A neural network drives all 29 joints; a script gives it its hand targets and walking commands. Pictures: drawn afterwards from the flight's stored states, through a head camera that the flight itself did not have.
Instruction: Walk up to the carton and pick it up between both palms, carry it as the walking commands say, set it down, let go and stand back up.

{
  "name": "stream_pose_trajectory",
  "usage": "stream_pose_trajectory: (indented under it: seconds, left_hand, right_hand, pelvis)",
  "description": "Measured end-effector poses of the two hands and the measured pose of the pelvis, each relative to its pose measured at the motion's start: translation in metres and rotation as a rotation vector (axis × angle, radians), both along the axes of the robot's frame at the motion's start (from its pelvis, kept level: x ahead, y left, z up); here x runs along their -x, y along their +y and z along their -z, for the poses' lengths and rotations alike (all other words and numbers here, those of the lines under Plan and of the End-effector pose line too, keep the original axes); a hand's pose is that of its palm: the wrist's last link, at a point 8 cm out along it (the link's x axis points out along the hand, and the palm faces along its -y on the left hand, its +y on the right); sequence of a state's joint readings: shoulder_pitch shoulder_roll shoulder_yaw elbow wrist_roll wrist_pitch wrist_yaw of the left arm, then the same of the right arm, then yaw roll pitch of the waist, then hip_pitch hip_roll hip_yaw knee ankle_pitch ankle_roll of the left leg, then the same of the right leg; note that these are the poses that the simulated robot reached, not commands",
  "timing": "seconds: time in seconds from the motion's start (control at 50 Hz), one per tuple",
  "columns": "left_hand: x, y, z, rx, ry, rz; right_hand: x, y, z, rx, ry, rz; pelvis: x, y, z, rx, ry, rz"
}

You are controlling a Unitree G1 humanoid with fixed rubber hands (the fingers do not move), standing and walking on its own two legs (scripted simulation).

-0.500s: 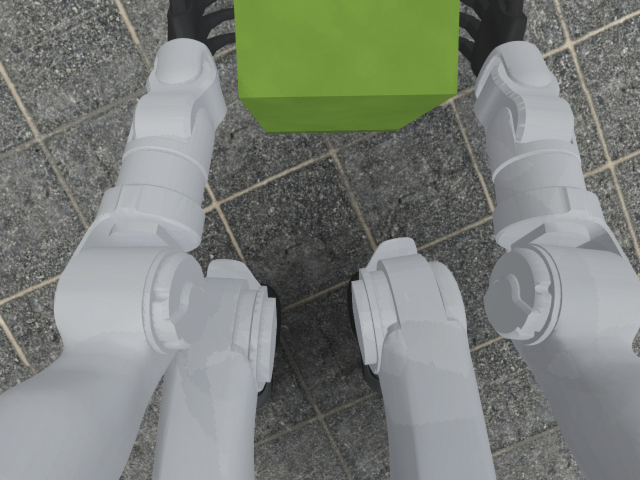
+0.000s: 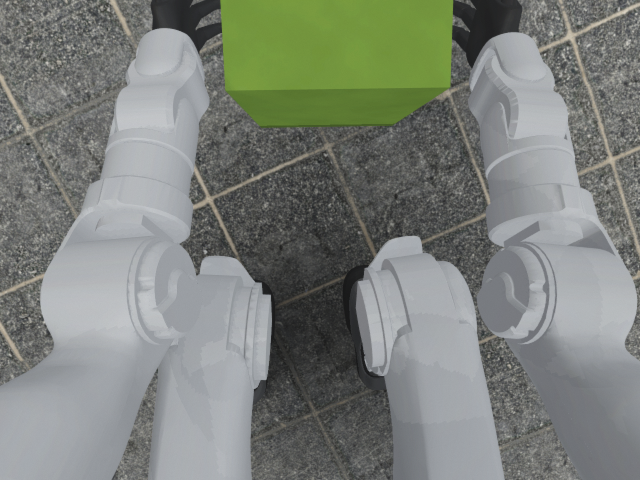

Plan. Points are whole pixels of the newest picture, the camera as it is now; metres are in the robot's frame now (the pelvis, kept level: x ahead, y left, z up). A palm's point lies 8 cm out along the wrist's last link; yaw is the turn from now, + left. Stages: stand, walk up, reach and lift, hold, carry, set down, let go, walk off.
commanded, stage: set down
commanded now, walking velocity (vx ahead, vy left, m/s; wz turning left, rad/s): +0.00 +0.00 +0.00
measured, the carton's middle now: (329, 19) +0.58 -0.07 -0.23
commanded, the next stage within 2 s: none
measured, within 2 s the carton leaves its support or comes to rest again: neither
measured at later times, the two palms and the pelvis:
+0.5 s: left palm (182, 58) +0.53 +0.09 -0.18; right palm (477, 77) +0.49 -0.22 -0.19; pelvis +0.00 +0.00 +0.00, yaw +0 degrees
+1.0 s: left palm (129, 27) +0.54 +0.12 -0.12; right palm (529, 38) +0.51 -0.24 -0.13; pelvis -0.02 +0.00 +0.02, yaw -1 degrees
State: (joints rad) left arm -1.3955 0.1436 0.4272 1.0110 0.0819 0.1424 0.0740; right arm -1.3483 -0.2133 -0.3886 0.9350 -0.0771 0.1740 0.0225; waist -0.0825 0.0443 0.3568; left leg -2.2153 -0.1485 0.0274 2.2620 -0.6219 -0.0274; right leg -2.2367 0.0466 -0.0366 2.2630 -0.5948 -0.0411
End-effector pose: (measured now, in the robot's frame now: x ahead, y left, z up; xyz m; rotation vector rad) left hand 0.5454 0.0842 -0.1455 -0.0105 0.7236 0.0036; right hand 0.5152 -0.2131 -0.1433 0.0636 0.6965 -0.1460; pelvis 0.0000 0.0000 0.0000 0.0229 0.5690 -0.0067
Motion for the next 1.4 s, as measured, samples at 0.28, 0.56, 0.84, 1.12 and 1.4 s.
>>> stream_pose_trajectory:
  seconds: [0.28, 0.56, 0.84, 1.12, 1.4]
  left_hand:
    - [-0.004, 0.001, 0.003, -0.016, -0.006, 0.024]
    - [0.011, 0.027, 0.036, -0.147, 0.047, 0.047]
    - [0.02, 0.036, 0.028, -0.098, 0.045, 0.026]
    - [0.011, 0.02, -0.047, -0.063, -0.026, 0.012]
    - [0.017, 0.029, -0.127, -0.111, -0.06, -0.024]
  right_hand:
    - [-0.003, -0.002, 0.006, 0.005, -0.013, 0.001]
    - [0.037, -0.012, 0.062, 0.081, 0.109, -0.009]
    - [0.009, -0.039, 0.006, 0.106, -0.003, 0.039]
    - [0.015, -0.025, -0.038, 0.087, 0.015, 0.041]
    - [0.022, -0.06, -0.139, 0.109, -0.023, 0.047]
  pelvis:
    - [-0.002, 0.009, 0.0, 0.016, -0.002, -0.005]
    - [0.003, 0.001, -0.005, -0.001, -0.061, 0.004]
    - [0.018, 0.0, 0.004, 0.008, -0.099, 0.016]
    - [0.011, 0.008, -0.049, 0.011, -0.099, 0.013]
    - [0.019, 0.007, -0.113, -0.004, -0.11, 0.045]
